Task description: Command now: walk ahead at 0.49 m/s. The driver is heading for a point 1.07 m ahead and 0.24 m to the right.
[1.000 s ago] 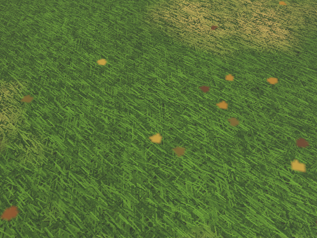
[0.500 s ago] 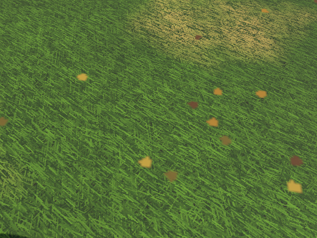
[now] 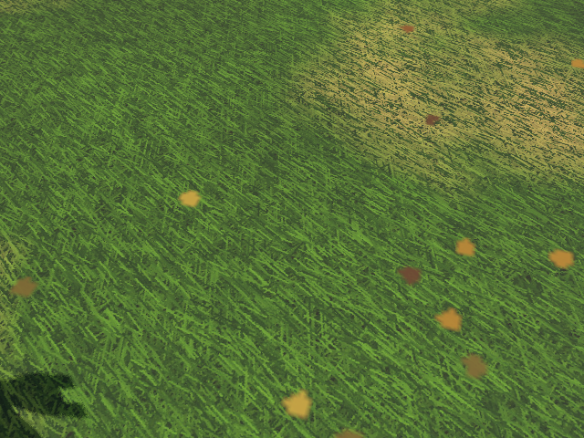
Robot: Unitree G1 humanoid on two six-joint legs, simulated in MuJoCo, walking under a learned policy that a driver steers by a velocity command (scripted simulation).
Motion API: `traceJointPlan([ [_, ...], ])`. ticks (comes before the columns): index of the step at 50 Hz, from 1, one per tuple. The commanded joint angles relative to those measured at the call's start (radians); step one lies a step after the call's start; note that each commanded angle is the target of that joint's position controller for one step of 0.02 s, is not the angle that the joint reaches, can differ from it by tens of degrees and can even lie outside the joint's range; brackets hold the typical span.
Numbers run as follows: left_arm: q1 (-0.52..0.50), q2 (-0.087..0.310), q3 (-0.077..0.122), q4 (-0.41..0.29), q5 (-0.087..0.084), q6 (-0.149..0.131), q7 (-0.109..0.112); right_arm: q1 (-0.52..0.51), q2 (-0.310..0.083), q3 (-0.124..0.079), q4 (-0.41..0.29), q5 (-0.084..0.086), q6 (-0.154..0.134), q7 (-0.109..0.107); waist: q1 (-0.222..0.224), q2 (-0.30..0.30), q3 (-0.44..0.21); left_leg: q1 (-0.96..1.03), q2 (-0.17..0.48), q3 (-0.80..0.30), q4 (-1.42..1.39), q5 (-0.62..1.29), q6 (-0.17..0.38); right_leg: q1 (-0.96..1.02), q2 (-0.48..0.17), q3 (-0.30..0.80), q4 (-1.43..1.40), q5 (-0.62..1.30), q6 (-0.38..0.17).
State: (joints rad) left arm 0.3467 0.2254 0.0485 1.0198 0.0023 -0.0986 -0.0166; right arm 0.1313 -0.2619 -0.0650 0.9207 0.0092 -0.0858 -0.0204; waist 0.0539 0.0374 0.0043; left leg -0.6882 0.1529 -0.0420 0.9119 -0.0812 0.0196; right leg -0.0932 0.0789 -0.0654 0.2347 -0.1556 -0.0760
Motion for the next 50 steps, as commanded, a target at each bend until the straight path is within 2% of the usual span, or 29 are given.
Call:
traceJointPlan([
  [1,-0.026,0.156,0.027,-0.059,-0.008,-0.011,0.020,-0.048,-0.030,-0.003,-0.053,-0.001,-0.010,0.010,-0.024,-0.083,0.065,0.032,-0.015,0.019,-0.193,0.168,-0.013,-0.086,-0.256,0.145,-0.151,0.129,-0.138],
  [5,0.060,0.166,0.031,-0.027,-0.021,0.001,0.024,-0.173,-0.027,0.008,-0.091,0.011,-0.015,0.031,0.019,-0.082,0.088,0.042,-0.052,0.042,-0.334,0.188,-0.012,0.019,-0.283,0.127,-0.122,0.124,-0.129],
  [8,0.080,0.176,0.040,-0.011,-0.024,0.018,0.029,-0.207,-0.048,0.006,-0.120,0.014,-0.023,0.049,0.009,-0.089,0.089,0.031,-0.063,0.032,-0.392,0.094,0.021,0.139,-0.337,0.141,-0.056,0.184,-0.113],
  [10,0.052,0.192,0.047,-0.018,-0.023,0.029,0.031,-0.136,-0.084,-0.008,-0.111,0.016,-0.029,0.054,-0.043,-0.116,0.042,0.151,-0.099,0.060,-0.414,0.019,0.050,0.172,-0.344,0.134,0.036,0.382,-0.090],
  [11,0.029,0.188,0.045,-0.024,-0.021,0.035,0.030,-0.021,-0.116,-0.028,-0.078,0.014,-0.030,0.052,-0.108,-0.117,-0.028,0.310,-0.135,0.091,-0.431,0.012,0.074,0.157,-0.308,0.100,0.176,0.546,-0.069],
  [12,0.027,0.156,0.032,-0.037,-0.013,0.038,0.030,0.163,-0.173,-0.054,-0.024,0.010,-0.029,0.045,-0.180,-0.093,-0.150,0.580,-0.110,0.061,-0.407,0.022,0.112,0.047,-0.250,0.058,0.403,0.536,-0.037],
  [13,0.123,0.061,0.002,-0.060,0.001,0.027,0.022,0.321,-0.279,-0.080,0.006,-0.013,-0.026,0.038,-0.169,0.104,-0.323,0.989,0.154,-0.329,-0.412,-0.050,0.249,-0.316,-0.126,0.007,0.803,0.179,0.028],
  [14,0.140,0.025,-0.013,-0.049,-0.013,0.001,0.016,0.347,-0.243,-0.068,0.018,-0.004,-0.021,0.044,-0.161,0.242,-0.410,1.115,0.262,-0.705,-0.597,-0.195,0.335,-0.547,-0.010,0.112,1.027,-0.401,0.051],
  [15,0.055,0.133,0.013,-0.067,-0.042,-0.021,0.012,0.274,-0.170,-0.043,0.007,0.004,-0.025,0.045,-0.162,0.162,-0.285,1.025,0.223,-0.610,-0.618,-0.249,0.278,-0.654,-0.079,0.187,1.118,-0.382,0.024],
  [16,-0.029,0.155,0.018,-0.092,-0.054,-0.032,0.012,0.185,-0.127,-0.030,-0.018,0.000,-0.025,0.043,-0.142,0.104,-0.176,0.883,0.187,-0.456,-0.629,-0.189,0.238,-0.672,-0.134,0.161,1.105,-0.293,0.008],
  [17,-0.069,0.149,0.021,-0.097,-0.044,-0.031,0.019,0.110,-0.099,-0.020,-0.030,-0.008,-0.027,0.045,-0.110,0.029,-0.097,0.729,0.148,-0.341,-0.663,-0.089,0.219,-0.631,-0.180,0.138,1.037,-0.208,0.009],
  [18,-0.070,0.144,0.031,-0.093,-0.030,-0.020,0.025,0.072,-0.070,-0.011,-0.034,-0.015,-0.031,0.047,-0.076,0.029,-0.060,0.628,0.110,-0.262,-0.694,-0.031,0.201,-0.572,-0.214,0.141,0.969,-0.155,0.011],
  [19,-0.050,0.121,0.031,-0.088,-0.026,-0.005,0.025,0.065,-0.057,-0.007,-0.027,-0.020,-0.031,0.051,-0.053,0.042,-0.046,0.567,0.089,-0.219,-0.724,-0.007,0.196,-0.517,-0.227,0.141,0.937,-0.127,0.014],
  [21,-0.034,0.083,0.028,-0.084,-0.022,0.016,0.027,0.095,-0.075,-0.011,-0.008,-0.016,-0.035,0.048,-0.035,0.036,-0.024,0.515,0.075,-0.160,-0.764,0.055,0.212,-0.499,-0.234,0.127,0.880,-0.097,0.027],
  [24,-0.139,0.091,0.034,-0.123,-0.011,0.024,0.030,0.144,-0.113,-0.020,0.012,-0.015,-0.033,0.029,-0.048,0.008,0.018,0.535,0.075,-0.111,-0.797,0.121,0.220,-0.598,-0.240,0.121,0.730,0.034,0.057],
  [29,-0.292,0.060,0.021,-0.162,-0.020,0.018,0.009,0.198,-0.123,-0.019,0.033,-0.011,-0.027,0.009,-0.093,0.021,0.050,0.568,0.037,0.030,-0.824,0.108,0.168,-0.571,-0.199,0.075,0.454,0.278,0.056],
  [35,-0.419,0.064,0.011,-0.233,-0.029,0.017,-0.028,0.264,-0.128,-0.027,0.071,-0.006,-0.003,0.002,-0.125,0.007,0.094,0.788,0.115,0.105,-0.751,0.197,0.142,-0.640,-0.163,0.069,0.345,0.184,0.004],
  [36,-0.420,0.070,0.013,-0.243,-0.028,0.015,-0.035,0.254,-0.135,-0.030,0.068,-0.004,0.003,-0.001,-0.116,0.014,0.089,0.813,0.125,0.118,-0.717,0.273,0.133,-0.626,-0.153,0.053,0.339,0.139,-0.009],
  [38,-0.359,0.104,0.029,-0.246,-0.025,0.016,-0.045,0.219,-0.164,-0.039,0.050,-0.003,0.015,-0.008,-0.068,0.051,0.027,0.830,0.123,0.154,-0.580,0.617,0.109,-0.489,-0.092,-0.011,0.349,0.042,-0.042],
  [39,-0.250,0.138,0.050,-0.225,-0.024,0.018,-0.046,0.200,-0.172,-0.040,0.039,-0.004,0.025,-0.013,-0.005,0.058,-0.039,0.808,0.104,0.184,-0.425,0.762,0.088,-0.339,-0.048,-0.042,0.337,0.030,-0.064],
  [40,-0.089,0.196,0.082,-0.184,-0.025,0.022,-0.039,0.194,-0.165,-0.034,0.023,-0.006,0.030,-0.018,0.068,0.030,-0.127,0.697,0.060,0.213,-0.201,0.731,0.053,-0.095,-0.027,-0.015,0.306,0.068,-0.099],
  [41,0.062,0.302,0.115,-0.166,-0.021,0.030,-0.021,0.239,-0.114,-0.014,-0.015,-0.022,0.016,-0.014,0.082,-0.137,-0.258,0.338,-0.029,0.230,0.176,0.367,-0.006,0.280,-0.248,0.357,0.301,0.037,-0.220],
  [42,0.056,0.306,0.106,-0.175,-0.033,0.028,-0.020,0.272,-0.026,0.019,-0.031,-0.026,-0.024,0.005,0.026,-0.284,-0.363,0.025,-0.229,0.073,0.462,-0.455,-0.044,0.497,-0.428,0.867,0.106,-0.092,-0.360],
  [43,0.055,0.238,0.083,-0.174,-0.023,0.027,-0.017,0.180,-0.106,-0.001,-0.054,0.014,-0.063,0.023,0.063,-0.215,-0.328,-0.090,-0.163,-0.071,0.521,-0.440,-0.009,0.486,-0.400,0.815,0.064,-0.132,-0.309],
  [44,0.002,0.192,0.072,-0.187,-0.018,0.022,-0.013,0.104,-0.128,-0.004,-0.080,0.036,-0.081,0.027,0.055,-0.160,-0.210,-0.124,-0.116,-0.054,0.483,-0.366,0.013,0.365,-0.363,0.661,0.064,-0.073,-0.268],
  [45,-0.071,0.167,0.063,-0.205,-0.015,0.017,-0.015,0.073,-0.124,-0.007,-0.083,0.021,-0.086,0.021,0.010,-0.050,-0.121,-0.083,-0.075,-0.046,0.383,-0.296,0.016,0.195,-0.322,0.552,0.045,0.026,-0.242],
  [46,-0.125,0.138,0.054,-0.223,-0.009,0.013,-0.014,0.069,-0.137,-0.020,-0.083,-0.001,-0.076,0.012,-0.028,-0.034,-0.087,-0.003,-0.043,-0.045,0.294,-0.262,0.010,0.070,-0.295,0.479,0.027,0.115,-0.225],
  [48,-0.153,0.140,0.051,-0.242,-0.008,0.014,-0.007,0.090,-0.116,-0.025,-0.094,-0.014,-0.048,0.006,-0.072,-0.054,-0.058,0.084,-0.030,-0.043,0.202,-0.245,-0.014,-0.061,-0.262,0.434,-0.016,0.171,-0.229],
  [50,-0.127,0.174,0.060,-0.243,-0.013,0.012,0.007,0.061,-0.094,-0.022,-0.112,-0.023,-0.031,0.000,-0.074,-0.068,-0.031,0.086,-0.038,-0.020,0.093,-0.184,-0.046,-0.129,-0.242,0.379,-0.039,0.218,-0.231],
])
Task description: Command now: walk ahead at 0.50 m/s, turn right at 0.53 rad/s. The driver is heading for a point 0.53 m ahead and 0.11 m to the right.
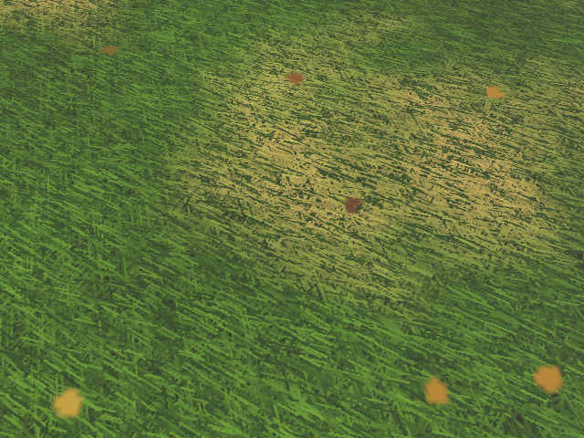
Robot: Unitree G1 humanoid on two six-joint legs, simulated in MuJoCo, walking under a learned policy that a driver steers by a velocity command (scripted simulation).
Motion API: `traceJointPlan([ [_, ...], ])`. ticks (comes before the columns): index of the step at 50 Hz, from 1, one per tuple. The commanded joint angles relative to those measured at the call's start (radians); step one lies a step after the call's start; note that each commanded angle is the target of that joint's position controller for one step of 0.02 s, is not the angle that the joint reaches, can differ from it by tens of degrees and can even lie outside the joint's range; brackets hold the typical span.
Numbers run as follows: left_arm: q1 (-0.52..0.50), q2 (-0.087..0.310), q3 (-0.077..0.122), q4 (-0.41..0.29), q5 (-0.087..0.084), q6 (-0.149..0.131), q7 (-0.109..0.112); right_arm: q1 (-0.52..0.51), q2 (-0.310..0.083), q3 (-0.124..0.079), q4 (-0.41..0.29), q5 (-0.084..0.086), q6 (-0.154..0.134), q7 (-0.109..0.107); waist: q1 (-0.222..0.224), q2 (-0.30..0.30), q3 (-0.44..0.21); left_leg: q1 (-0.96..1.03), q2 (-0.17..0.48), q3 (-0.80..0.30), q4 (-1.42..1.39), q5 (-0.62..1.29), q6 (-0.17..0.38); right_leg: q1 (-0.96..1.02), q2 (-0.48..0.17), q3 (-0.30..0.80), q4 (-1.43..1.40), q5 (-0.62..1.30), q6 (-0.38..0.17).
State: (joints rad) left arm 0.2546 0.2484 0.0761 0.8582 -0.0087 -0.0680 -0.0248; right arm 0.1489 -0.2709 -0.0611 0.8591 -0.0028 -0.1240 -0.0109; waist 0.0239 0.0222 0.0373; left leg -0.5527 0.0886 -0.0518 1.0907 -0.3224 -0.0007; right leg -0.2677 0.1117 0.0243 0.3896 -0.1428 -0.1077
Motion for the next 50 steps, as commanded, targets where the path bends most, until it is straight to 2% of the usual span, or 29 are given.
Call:
traceJointPlan([
  [1,-0.017,0.168,0.037,-0.080,-0.004,-0.018,0.023,0.003,-0.081,-0.025,-0.067,-0.013,0.011,-0.011,-0.035,-0.055,-0.049,-0.060,0.018,-0.003,-0.158,0.117,-0.040,0.028,-0.263,0.269,-0.200,0.212,-0.192],
  [5,0.044,0.175,0.041,-0.074,-0.013,-0.006,0.039,-0.150,-0.049,-0.011,-0.116,-0.007,0.006,-0.001,0.023,-0.088,-0.025,0.018,-0.047,0.012,-0.470,0.388,-0.050,-0.020,-0.193,0.209,-0.181,0.121,-0.123],
  [9,0.103,0.167,0.040,-0.057,-0.021,0.005,0.041,-0.227,-0.076,-0.013,-0.158,0.011,-0.005,0.014,0.051,-0.107,-0.028,0.056,-0.077,-0.013,-0.589,0.407,-0.040,0.061,-0.225,0.291,-0.114,0.058,-0.102],
  [12,0.099,0.170,0.043,-0.066,-0.016,0.015,0.049,-0.197,-0.117,-0.025,-0.165,0.015,-0.022,0.024,0.019,-0.135,-0.043,0.109,-0.082,-0.026,-0.637,0.286,-0.011,0.145,-0.257,0.379,-0.016,0.077,-0.085],
  [13,0.085,0.162,0.040,-0.076,-0.014,0.018,0.049,-0.133,-0.129,-0.032,-0.150,0.014,-0.028,0.023,-0.018,-0.146,-0.063,0.193,-0.086,-0.011,-0.671,0.274,0.009,0.143,-0.241,0.385,0.033,0.109,-0.071],
  [14,0.071,0.131,0.029,-0.090,-0.009,0.016,0.047,-0.026,-0.161,-0.046,-0.127,0.002,-0.033,0.018,-0.070,-0.134,-0.136,0.369,-0.052,-0.026,-0.674,0.274,0.045,0.102,-0.190,0.354,0.155,0.151,-0.042],
  [15,0.069,0.077,0.008,-0.114,0.006,0.012,0.042,0.136,-0.220,-0.061,-0.112,-0.012,-0.033,0.010,-0.135,-0.029,-0.276,0.631,0.118,-0.183,-0.648,0.232,0.108,-0.030,-0.121,0.261,0.433,0.020,-0.003],
  [16,0.221,0.018,-0.010,-0.142,-0.024,0.000,0.039,0.220,-0.295,-0.081,-0.076,-0.019,-0.016,0.013,-0.065,0.322,-0.390,0.941,0.343,-0.645,-0.729,0.061,0.279,-0.390,0.007,0.138,0.744,-0.446,0.060],
  [17,0.216,0.132,0.007,-0.117,-0.038,-0.001,0.042,0.198,-0.194,-0.060,-0.094,0.002,-0.010,0.017,-0.085,0.229,-0.335,0.910,0.349,-0.719,-0.770,-0.141,0.265,-0.517,-0.086,0.167,0.880,-0.442,0.070],
  [18,0.108,0.191,0.023,-0.130,-0.032,0.005,0.042,0.149,-0.125,-0.041,-0.112,0.005,-0.004,0.015,-0.112,0.118,-0.205,0.786,0.297,-0.547,-0.784,-0.125,0.213,-0.545,-0.122,0.152,0.909,-0.346,0.075],
  [19,0.056,0.180,0.025,-0.142,-0.022,0.011,0.044,0.096,-0.111,-0.033,-0.119,-0.004,0.004,0.015,-0.094,0.046,-0.130,0.656,0.251,-0.414,-0.804,-0.004,0.184,-0.511,-0.157,0.120,0.892,-0.270,0.083],
  [20,0.024,0.166,0.027,-0.155,-0.011,0.013,0.042,0.063,-0.091,-0.026,-0.113,-0.008,0.009,0.015,-0.076,0.046,-0.072,0.560,0.215,-0.327,-0.829,0.095,0.176,-0.491,-0.183,0.116,0.845,-0.222,0.086],
  [21,0.028,0.145,0.029,-0.161,-0.015,0.018,0.035,0.049,-0.081,-0.021,-0.109,-0.015,0.009,0.014,-0.053,0.071,-0.052,0.495,0.185,-0.249,-0.856,0.152,0.164,-0.446,-0.209,0.111,0.813,-0.194,0.085],
  [23,0.031,0.101,0.022,-0.175,-0.024,0.030,0.028,0.053,-0.088,-0.026,-0.096,-0.008,0.003,0.016,-0.041,0.090,-0.040,0.448,0.168,-0.155,-0.904,0.216,0.174,-0.424,-0.227,0.083,0.771,-0.168,0.089],
  [28,-0.049,0.078,0.012,-0.227,-0.018,0.036,0.016,0.067,-0.141,-0.045,-0.073,-0.003,0.002,0.011,-0.045,0.048,-0.029,0.474,0.173,0.016,-0.943,0.387,0.189,-0.470,-0.242,0.065,0.573,0.023,0.107],
  [30,-0.105,0.070,0.007,-0.243,-0.017,0.030,0.003,0.073,-0.152,-0.047,-0.068,0.000,0.010,0.007,-0.065,0.044,-0.014,0.478,0.154,0.092,-0.943,0.407,0.169,-0.438,-0.232,0.032,0.457,0.124,0.101],
  [33,-0.202,0.048,-0.004,-0.281,-0.003,0.021,-0.013,0.113,-0.169,-0.046,-0.049,0.010,0.029,0.001,-0.092,0.033,0.014,0.473,0.141,0.163,-0.890,0.601,0.152,-0.345,-0.182,-0.037,0.294,0.171,0.090],
  [36,-0.205,0.079,0.008,-0.304,0.000,0.018,-0.027,0.132,-0.206,-0.053,-0.033,0.031,0.047,-0.001,-0.066,0.073,-0.017,0.548,0.169,0.168,-0.786,0.776,0.128,-0.265,-0.134,-0.057,0.210,0.089,0.053],
  [37,-0.157,0.104,0.020,-0.295,0.006,0.017,-0.027,0.121,-0.219,-0.057,-0.033,0.039,0.052,-0.005,-0.031,0.088,-0.049,0.563,0.166,0.171,-0.714,0.863,0.114,-0.192,-0.107,-0.069,0.175,0.068,0.034],
  [38,-0.047,0.136,0.039,-0.262,0.011,0.016,-0.025,0.106,-0.215,-0.054,-0.033,0.043,0.056,-0.007,0.035,0.073,-0.105,0.551,0.138,0.193,-0.584,0.888,0.087,-0.046,-0.076,-0.080,0.096,0.142,0.007],
  [39,0.043,0.193,0.060,-0.236,0.016,0.019,-0.010,0.134,-0.186,-0.043,-0.032,0.031,0.054,-0.008,0.075,0.029,-0.164,0.447,0.089,0.222,-0.409,0.773,0.042,0.153,-0.093,-0.047,0.063,0.358,-0.021],
  [40,0.125,0.284,0.071,-0.231,0.038,0.027,0.015,0.176,-0.100,-0.011,-0.069,-0.028,0.044,0.000,0.060,-0.196,-0.305,0.149,0.005,0.233,-0.051,0.106,-0.019,0.494,-0.349,0.233,0.200,0.919,-0.124],
  [41,0.079,0.267,0.042,-0.256,0.040,0.027,0.012,0.300,-0.068,0.018,-0.048,-0.009,0.036,0.020,0.003,-0.281,-0.533,-0.013,-0.082,0.058,0.214,-0.434,-0.053,0.662,-0.582,0.569,0.150,1.010,-0.330],
  [42,0.078,0.196,0.028,-0.254,0.031,0.035,0.001,0.242,-0.163,-0.010,-0.022,0.024,0.043,0.028,0.054,-0.119,-0.528,-0.002,-0.032,-0.043,0.235,-0.381,-0.052,0.549,-0.509,0.466,0.104,0.862,-0.288],
  [43,0.005,0.168,0.017,-0.244,0.017,0.034,-0.004,0.148,-0.157,-0.007,-0.055,0.041,0.053,0.026,0.035,-0.116,-0.365,-0.071,-0.001,-0.010,0.194,-0.334,-0.047,0.434,-0.446,0.340,0.077,0.727,-0.236],
  [44,-0.057,0.136,0.006,-0.236,0.008,0.031,-0.006,0.112,-0.138,-0.005,-0.051,0.026,0.068,0.012,0.007,-0.055,-0.253,-0.070,0.026,0.002,0.114,-0.278,-0.051,0.283,-0.392,0.274,0.034,0.598,-0.188],
  [45,-0.110,0.121,0.001,-0.234,0.012,0.030,-0.004,0.113,-0.141,-0.010,-0.044,0.013,0.088,-0.002,-0.028,-0.066,-0.198,0.000,0.044,-0.001,0.043,-0.228,-0.057,0.137,-0.362,0.226,-0.008,0.506,-0.162],
  [47,-0.169,0.147,0.011,-0.228,0.035,0.028,-0.003,0.178,-0.118,-0.009,-0.021,0.005,0.119,-0.018,-0.080,-0.115,-0.171,0.161,0.022,0.028,-0.025,-0.131,-0.073,-0.059,-0.326,0.157,-0.079,0.426,-0.157],
  [50,-0.188,0.125,0.006,-0.200,0.037,0.023,0.010,0.164,-0.085,0.000,-0.015,-0.004,0.127,-0.031,-0.079,-0.128,-0.182,0.230,0.017,0.026,-0.200,-0.054,-0.071,-0.094,-0.308,0.112,-0.097,0.326,-0.150],
])
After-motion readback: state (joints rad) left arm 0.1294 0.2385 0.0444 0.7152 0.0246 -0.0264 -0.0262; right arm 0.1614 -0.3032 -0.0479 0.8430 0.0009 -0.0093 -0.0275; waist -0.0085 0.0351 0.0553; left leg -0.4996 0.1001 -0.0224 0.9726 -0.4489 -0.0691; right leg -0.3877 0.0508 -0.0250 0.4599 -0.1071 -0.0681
